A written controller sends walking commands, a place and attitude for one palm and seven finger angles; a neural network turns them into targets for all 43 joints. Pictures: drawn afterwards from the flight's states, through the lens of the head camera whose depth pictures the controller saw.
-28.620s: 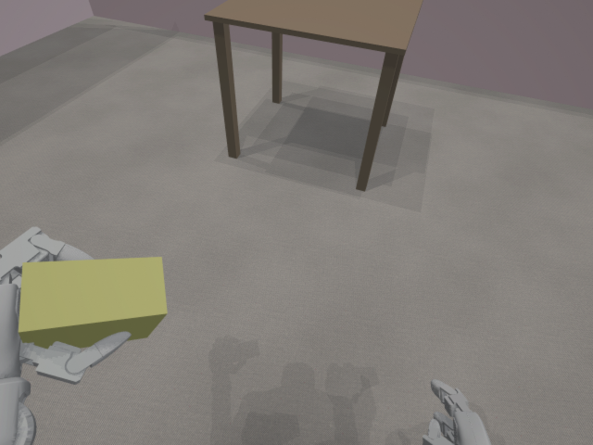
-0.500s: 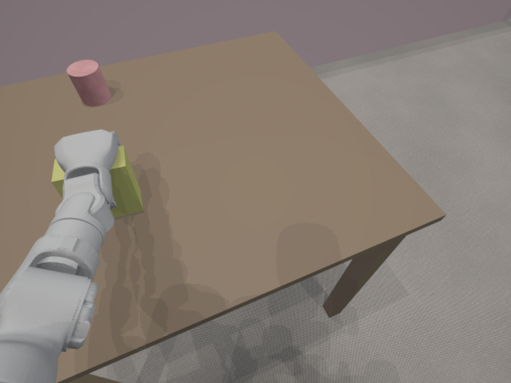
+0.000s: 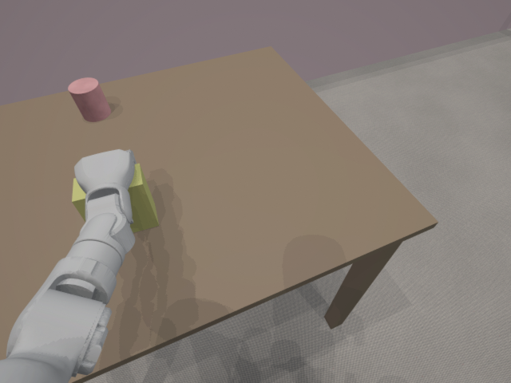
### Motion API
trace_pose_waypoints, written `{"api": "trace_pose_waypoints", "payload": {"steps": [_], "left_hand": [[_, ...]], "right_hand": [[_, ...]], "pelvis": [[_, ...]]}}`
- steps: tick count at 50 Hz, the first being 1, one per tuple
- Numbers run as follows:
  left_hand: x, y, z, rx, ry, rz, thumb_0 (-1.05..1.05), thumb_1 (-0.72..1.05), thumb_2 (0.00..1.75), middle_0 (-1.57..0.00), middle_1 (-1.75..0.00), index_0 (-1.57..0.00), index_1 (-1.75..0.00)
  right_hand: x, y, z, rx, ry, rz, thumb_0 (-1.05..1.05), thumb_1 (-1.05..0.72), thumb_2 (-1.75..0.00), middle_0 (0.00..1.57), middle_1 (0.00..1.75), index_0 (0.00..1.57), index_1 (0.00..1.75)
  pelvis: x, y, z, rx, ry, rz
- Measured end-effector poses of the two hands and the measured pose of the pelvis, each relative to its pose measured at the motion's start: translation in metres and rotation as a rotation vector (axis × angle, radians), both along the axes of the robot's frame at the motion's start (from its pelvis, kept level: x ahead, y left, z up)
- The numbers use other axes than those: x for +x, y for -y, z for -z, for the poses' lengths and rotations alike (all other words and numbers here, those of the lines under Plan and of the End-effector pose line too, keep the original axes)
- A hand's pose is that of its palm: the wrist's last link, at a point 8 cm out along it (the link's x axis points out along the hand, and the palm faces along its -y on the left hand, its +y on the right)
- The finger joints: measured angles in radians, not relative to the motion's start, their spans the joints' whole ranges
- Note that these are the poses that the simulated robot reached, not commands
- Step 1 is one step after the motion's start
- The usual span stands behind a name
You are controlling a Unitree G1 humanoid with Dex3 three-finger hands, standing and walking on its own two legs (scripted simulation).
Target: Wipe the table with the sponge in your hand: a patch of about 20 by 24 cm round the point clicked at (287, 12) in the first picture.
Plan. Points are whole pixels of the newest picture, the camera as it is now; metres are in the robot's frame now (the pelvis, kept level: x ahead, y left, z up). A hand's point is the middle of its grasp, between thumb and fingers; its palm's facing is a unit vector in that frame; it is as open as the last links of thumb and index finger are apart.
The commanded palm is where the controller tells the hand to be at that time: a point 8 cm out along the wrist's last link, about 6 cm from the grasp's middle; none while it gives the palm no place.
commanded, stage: wipe back along the middle lane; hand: left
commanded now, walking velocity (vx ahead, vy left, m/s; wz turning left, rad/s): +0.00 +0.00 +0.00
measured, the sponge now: (122, 209) +0.41 +0.27 +0.01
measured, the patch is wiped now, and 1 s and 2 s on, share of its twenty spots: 0.60 0.70 0.85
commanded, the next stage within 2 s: slide across to the third lane in 1.36 s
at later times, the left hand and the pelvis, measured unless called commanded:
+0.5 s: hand (120, 215) +0.37 +0.24 +0.04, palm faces -0.05 -0.03 -1.00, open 10.0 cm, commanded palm +0.34 +0.22 +0.08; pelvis +0.00 +0.00 +0.00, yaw +1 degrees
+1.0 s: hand (125, 235) +0.33 +0.22 +0.05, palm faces -0.01 -0.05 -1.00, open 10.0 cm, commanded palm +0.29 +0.20 +0.08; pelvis +0.00 -0.01 +0.00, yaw +0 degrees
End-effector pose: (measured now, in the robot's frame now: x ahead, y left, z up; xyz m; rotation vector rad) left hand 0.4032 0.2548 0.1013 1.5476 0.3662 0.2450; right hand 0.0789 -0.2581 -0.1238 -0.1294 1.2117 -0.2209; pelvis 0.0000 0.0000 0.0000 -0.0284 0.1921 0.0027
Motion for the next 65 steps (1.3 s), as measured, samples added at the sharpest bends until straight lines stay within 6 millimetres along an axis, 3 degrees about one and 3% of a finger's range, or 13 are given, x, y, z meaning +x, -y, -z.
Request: {"api": "trace_pose_waypoints", "payload": {"steps": [13,26,36,57,65], "left_hand": [[-0.025,0.008,0.001,-0.006,0.01,-0.001,0.0,-0.49,1.04,-0.73,-1.35,-0.74,-1.34],[-0.047,0.017,0.002,-0.015,0.021,-0.012,0.0,-0.49,1.04,-0.73,-1.35,-0.74,-1.35],[-0.057,0.023,0.003,-0.019,0.025,-0.002,0.0,-0.49,1.04,-0.72,-1.35,-0.73,-1.35],[-0.104,0.043,0.002,-0.045,0.066,0.009,0.01,-0.48,1.04,-0.71,-1.36,-0.73,-1.35],[-0.118,0.054,0.002,-0.043,0.07,0.018,0.01,-0.48,1.04,-0.71,-1.36,-0.73,-1.35]], "right_hand": [[0.032,0.0,-0.011,0.004,0.102,-0.032,0.01,-0.91,-0.9,0.2,0.3,0.2,0.3],[0.069,-0.015,-0.02,0.032,0.188,-0.092,0.01,-0.91,-0.9,0.2,0.3,0.2,0.3],[0.08,-0.022,-0.019,0.059,0.209,-0.115,0.01,-0.9,-0.9,0.2,0.3,0.2,0.3],[0.12,-0.031,-0.04,0.094,0.348,-0.174,0.01,-0.91,-0.9,0.2,0.3,0.2,0.3],[0.127,-0.037,-0.045,0.12,0.381,-0.202,0.01,-0.91,-0.9,0.2,0.3,0.2,0.3]], "pelvis": [[-0.004,0.004,-0.002,0.005,0.034,-0.003],[-0.005,0.004,-0.003,0.01,0.064,-0.015],[-0.001,0.005,-0.003,0.012,0.073,-0.014],[-0.003,0.007,-0.004,0.021,0.125,-0.007],[-0.008,0.011,-0.003,0.025,0.139,-0.01]]}}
